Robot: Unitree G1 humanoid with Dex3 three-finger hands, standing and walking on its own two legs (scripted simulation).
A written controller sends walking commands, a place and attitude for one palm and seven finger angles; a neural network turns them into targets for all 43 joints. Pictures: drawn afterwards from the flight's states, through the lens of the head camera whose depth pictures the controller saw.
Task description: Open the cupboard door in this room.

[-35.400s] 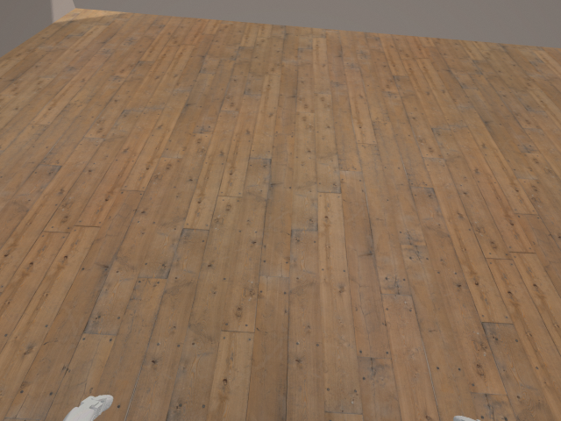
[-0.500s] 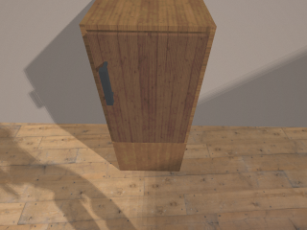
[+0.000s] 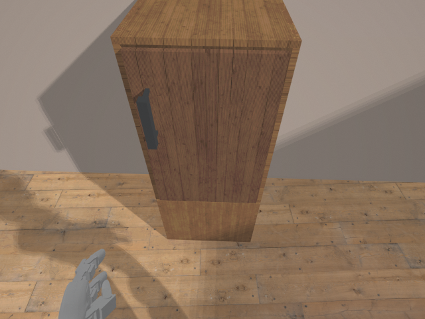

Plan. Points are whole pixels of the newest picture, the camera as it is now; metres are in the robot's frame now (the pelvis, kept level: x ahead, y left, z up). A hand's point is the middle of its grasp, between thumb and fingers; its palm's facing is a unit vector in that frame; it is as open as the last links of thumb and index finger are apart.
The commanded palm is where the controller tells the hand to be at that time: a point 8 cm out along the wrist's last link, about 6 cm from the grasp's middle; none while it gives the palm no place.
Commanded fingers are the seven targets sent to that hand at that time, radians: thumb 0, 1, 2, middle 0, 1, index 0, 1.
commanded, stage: raise the hand with hooked fingers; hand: left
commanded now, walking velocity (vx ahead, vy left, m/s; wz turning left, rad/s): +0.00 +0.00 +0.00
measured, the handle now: (150, 119) +0.57 +0.19 +0.05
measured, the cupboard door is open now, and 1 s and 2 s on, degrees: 0 0 0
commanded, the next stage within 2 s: move the hooked fingers beside the handle in 1.94 s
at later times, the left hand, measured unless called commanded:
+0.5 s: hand (113, 281) +0.19 +0.19 -0.01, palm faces -0.03 -0.99 -0.10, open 10.1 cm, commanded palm +0.16 +0.26 -0.01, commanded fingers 0.00 0.11 0.56 -0.26 -0.81 -0.26 -0.81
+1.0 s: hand (84, 251) +0.23 +0.24 +0.03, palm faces -0.01 -1.00 -0.06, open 13.0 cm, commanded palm +0.20 +0.30 +0.04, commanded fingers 0.00 -0.48 0.31 -0.30 -1.18 -0.30 -1.18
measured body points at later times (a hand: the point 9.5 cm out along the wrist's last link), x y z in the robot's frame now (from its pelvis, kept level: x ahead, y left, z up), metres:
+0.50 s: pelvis -0.03 -0.03 -0.08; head +0.03 -0.02 +0.37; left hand +0.19 +0.24 +0.00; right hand +0.18 -0.25 -0.16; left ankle +0.03 +0.12 -0.73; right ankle -0.02 -0.13 -0.73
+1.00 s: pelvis -0.03 +0.01 -0.04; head +0.01 +0.03 +0.41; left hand +0.22 +0.30 +0.04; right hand +0.13 -0.24 -0.10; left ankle +0.03 +0.12 -0.73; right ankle -0.02 -0.13 -0.73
